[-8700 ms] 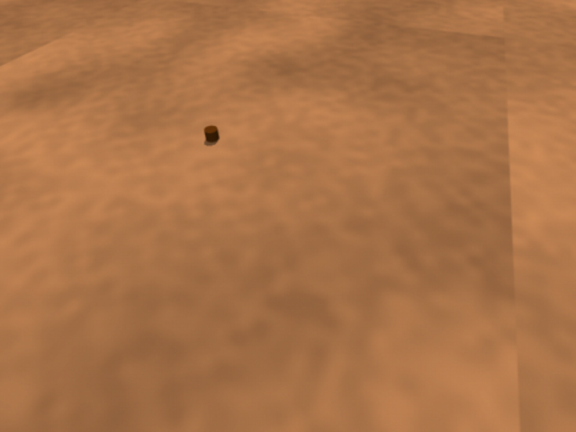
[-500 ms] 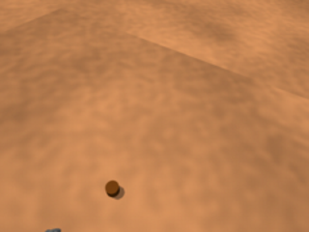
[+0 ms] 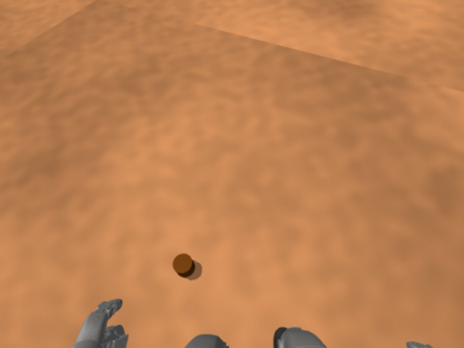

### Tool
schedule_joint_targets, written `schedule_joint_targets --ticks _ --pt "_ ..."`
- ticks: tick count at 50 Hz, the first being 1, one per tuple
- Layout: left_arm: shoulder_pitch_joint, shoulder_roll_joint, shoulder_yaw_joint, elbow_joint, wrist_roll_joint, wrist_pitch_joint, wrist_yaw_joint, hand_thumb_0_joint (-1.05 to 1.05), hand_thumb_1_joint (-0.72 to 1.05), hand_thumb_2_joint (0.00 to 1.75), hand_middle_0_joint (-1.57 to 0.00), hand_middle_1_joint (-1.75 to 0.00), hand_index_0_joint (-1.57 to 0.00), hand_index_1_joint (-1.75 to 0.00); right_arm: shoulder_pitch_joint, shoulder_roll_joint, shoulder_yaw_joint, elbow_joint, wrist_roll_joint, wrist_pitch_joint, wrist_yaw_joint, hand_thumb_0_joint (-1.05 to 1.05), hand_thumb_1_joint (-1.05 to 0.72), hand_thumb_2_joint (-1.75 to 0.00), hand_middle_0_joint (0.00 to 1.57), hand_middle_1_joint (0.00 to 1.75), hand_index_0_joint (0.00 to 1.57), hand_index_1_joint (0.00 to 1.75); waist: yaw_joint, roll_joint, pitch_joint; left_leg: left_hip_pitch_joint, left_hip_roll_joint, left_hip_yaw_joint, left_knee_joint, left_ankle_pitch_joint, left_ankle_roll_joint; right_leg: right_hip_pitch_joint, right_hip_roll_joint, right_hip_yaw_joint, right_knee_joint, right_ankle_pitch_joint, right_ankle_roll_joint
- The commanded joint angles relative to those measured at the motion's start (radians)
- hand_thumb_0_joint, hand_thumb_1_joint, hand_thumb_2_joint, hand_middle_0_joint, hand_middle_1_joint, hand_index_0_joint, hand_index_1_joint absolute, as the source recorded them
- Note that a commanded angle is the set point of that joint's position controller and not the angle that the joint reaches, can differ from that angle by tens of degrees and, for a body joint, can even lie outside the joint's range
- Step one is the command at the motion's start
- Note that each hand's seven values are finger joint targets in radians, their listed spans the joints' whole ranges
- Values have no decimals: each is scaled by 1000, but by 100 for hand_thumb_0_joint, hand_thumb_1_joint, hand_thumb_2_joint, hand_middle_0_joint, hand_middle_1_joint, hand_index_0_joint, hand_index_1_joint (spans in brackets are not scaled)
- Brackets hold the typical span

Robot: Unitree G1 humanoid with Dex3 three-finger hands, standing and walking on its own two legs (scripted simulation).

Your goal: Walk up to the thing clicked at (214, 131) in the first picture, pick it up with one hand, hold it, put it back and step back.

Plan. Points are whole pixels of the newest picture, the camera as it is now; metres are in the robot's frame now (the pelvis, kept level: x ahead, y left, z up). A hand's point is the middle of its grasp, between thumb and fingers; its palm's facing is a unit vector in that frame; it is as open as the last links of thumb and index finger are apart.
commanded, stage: walk up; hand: left
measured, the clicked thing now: (184, 265) +0.47 +0.28 -0.73
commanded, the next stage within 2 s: none
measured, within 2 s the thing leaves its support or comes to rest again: neither
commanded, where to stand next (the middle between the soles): +0.09 +0.02 m, yaw -1 degrees
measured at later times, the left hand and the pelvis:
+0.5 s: hand out of the picture +0.01 +0.28 -0.14, palm faces -0.01 -0.91 -0.42, open 7.4 cm; pelvis -0.01 -0.01 +0.00, yaw +1 degrees
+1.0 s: hand out of the picture +0.11 +0.26 -0.18, palm faces -0.04 -0.94 -0.34, open 7.3 cm; pelvis +0.00 +0.01 -0.02, yaw +0 degrees
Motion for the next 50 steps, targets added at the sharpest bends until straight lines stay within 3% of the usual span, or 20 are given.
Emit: schedule_joint_targets --ticks 1,6,8,10,13,15,18,20,22,23,24,25,26,29,33,36,40,42,43,50 --pt "48 274 90 -70 17 -18 16 0 90 90 -20 -30 -20 -30 154 -189 -53 -1 -15 -10 -10 0 -90 -90 20 30 20 30 48 -215 -328 -41 49 65 -213 7 -22 291 -214 223 -185 -179 -202" --pt "40 291 85 -49 -13 -7 3 0 90 90 -20 -30 -20 -30 180 -184 -69 50 -51 -21 9 0 -90 -90 20 30 20 30 5 -156 -194 231 61 62 -593 235 34 -27 -216 232 -135 -264 -100" --pt "49 224 69 -49 -31 -16 9 0 90 90 -20 -30 -20 -30 58 -300 -90 -9 -73 -18 21 0 -90 -90 20 30 20 30 18 220 -111 118 345 -392 -856 90 151 -177 2 40 154 -364 6" --pt "17 287 100 -26 -22 -23 22 0 90 90 -20 -30 -20 -30 -87 -313 -89 -50 -65 -27 21 0 -90 -90 20 30 20 30 14 192 -44 -171 447 -414 -859 192 286 27 35 111 469 -417 12" --pt "125 232 82 15 -40 -33 11 0 90 90 -20 -30 -20 -30 -84 -186 -56 -58 -68 -44 10 0 -90 -90 20 30 20 30 64 107 -138 73 248 -72 -696 592 179 -13 77 122 451 -326 -7" --pt "123 235 70 15 -23 -48 -5 0 90 90 -20 -30 -20 -30 -5 -216 -76 -40 -68 -48 19 0 -90 -90 20 30 20 30 10 145 -194 247 225 -101 -740 221 165 -49 50 36 255 -302 15" --pt "124 273 73 -14 -7 -88 -16 0 90 90 -20 -30 -20 -30 143 -273 -117 -54 -83 -32 51 0 -90 -90 20 30 20 30 -78 198 -227 477 274 -174 -714 92 241 -120 45 -34 86 -417 36" --pt "154 266 69 -3 2 -108 -15 0 90 90 -20 -30 -20 -30 139 -273 -115 -63 -67 -28 56 0 -90 -90 20 30 20 30 -55 160 -199 432 306 -180 -664 223 256 -39 31 -25 -52 -398 10" --pt "306 257 75 48 4 -131 -4 0 90 90 -20 -30 -20 -30 62 -235 -95 -101 -47 -27 59 0 -90 -90 20 30 20 30 51 76 -196 242 246 -58 -474 470 175 268 27 -22 -308 -155 -25" --pt "406 332 97 72 11 -143 5 0 90 90 -20 -30 -20 -30 29 -157 -68 -138 -25 -34 59 0 -90 -90 20 30 20 30 97 -123 -219 20 143 25 -236 442 101 485 -88 205 -342 -43 -60" --pt "440 407 114 71 6 -146 12 0 90 90 -20 -30 -20 -30 -10 -126 -51 -176 -19 -38 62 0 -90 -90 20 30 20 30 115 -251 -147 -322 -5 89 -123 53 42 612 -279 521 -325 57 -119" --pt "421 416 107 51 3 -140 6 0 90 90 -20 -30 -20 -30 -42 -185 -68 -178 -28 -32 47 0 -90 -90 20 30 20 30 112 -132 -64 -343 54 -28 -88 -6 38 463 -387 618 -335 -55 -202" --pt "387 408 106 29 -3 -140 1 0 90 90 -20 -30 -20 -30 -17 -210 -78 -169 -27 -41 45 0 -90 -90 20 30 20 30 87 -108 -5 -313 83 -59 -65 16 39 381 -405 590 -345 -81 -256" --pt "328 328 88 -6 -24 -152 5 0 90 90 -20 -30 -20 -30 62 -203 -82 -128 -23 -46 68 0 -90 -90 20 30 20 30 22 -103 -34 -295 72 -75 -114 174 24 469 -216 237 -304 210 -146" --pt "274 286 66 -41 -10 -134 10 0 90 90 -20 -30 -20 -30 56 -138 -60 -101 -11 -40 53 0 -90 -90 20 30 20 30 24 -188 -37 -15 71 35 -304 292 -14 178 -145 10 -229 508 -121" --pt "218 272 60 -96 -22 -71 15 0 90 90 -20 -30 -20 -30 56 -143 -57 -86 -5 -38 23 0 -90 -90 20 30 20 30 22 -254 -60 75 50 139 -389 457 -18 122 -129 4 -80 554 -107" --pt "239 251 48 -114 -47 -19 22 0 90 90 -20 -30 -20 -30 137 -193 -84 -69 -28 -32 0 0 -90 -90 20 30 20 30 -25 -78 -177 281 51 147 -550 781 45 58 -35 20 212 238 -34" --pt "342 218 53 -117 -73 -11 30 0 90 90 -20 -30 -20 -30 148 -272 -100 -105 -28 -32 -9 0 -90 -90 20 30 20 30 -6 180 -311 330 392 -242 -631 1277 231 26 116 22 586 -397 18" --pt "387 235 57 -99 -64 7 41 0 90 90 -20 -30 -20 -30 108 -304 -108 -125 -15 -32 -13 0 -90 -90 20 30 20 30 8 209 -372 320 509 -403 -637 1305 345 32 113 117 745 -552 17" --pt "385 256 79 -61 -49 31 15 0 90 90 -20 -30 -20 -30 -74 -208 -95 -201 -41 1 -14 0 -90 -90 20 30 20 30 47 145 -331 76 287 -93 -683 412 206 54 69 103 652 -383 25"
